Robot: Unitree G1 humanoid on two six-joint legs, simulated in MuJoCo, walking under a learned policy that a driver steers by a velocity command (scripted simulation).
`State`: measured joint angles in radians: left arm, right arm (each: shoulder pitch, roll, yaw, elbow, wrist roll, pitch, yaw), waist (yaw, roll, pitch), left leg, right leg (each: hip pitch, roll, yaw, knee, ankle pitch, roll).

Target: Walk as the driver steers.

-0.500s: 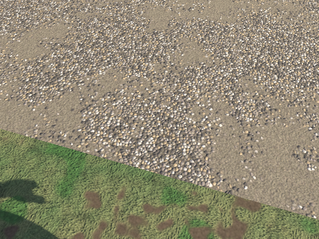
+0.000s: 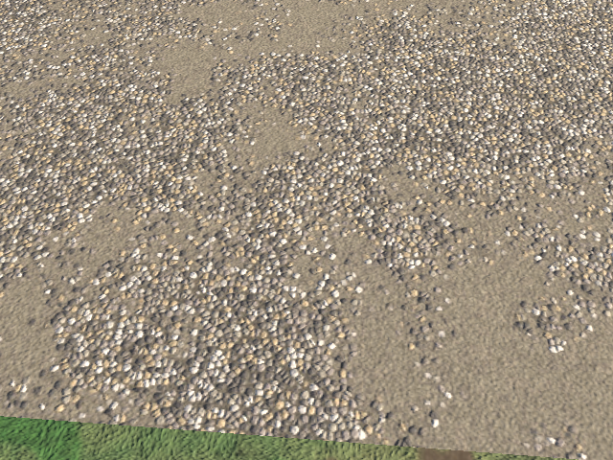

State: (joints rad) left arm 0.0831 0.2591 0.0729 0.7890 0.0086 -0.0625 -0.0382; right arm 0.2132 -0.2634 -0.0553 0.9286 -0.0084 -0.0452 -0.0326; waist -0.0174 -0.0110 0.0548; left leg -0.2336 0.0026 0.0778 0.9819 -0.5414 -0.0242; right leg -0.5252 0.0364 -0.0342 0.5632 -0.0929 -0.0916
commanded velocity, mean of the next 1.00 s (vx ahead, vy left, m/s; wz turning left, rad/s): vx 0.19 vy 0.00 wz -0.55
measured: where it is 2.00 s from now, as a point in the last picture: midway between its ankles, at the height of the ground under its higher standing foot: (387, 455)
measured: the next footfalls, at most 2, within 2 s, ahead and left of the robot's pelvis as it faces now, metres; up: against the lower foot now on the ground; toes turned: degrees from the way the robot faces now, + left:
left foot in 0.42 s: +0.18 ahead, +0.15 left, +0.00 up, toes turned -18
right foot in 0.84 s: +0.22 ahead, -0.16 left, +0.00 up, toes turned -31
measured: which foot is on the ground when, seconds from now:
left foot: up 0.00-0.40, down 0.42-0.84, up 0.86-1.00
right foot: down 0.00-0.42, up 0.44-0.82, down 0.84-1.00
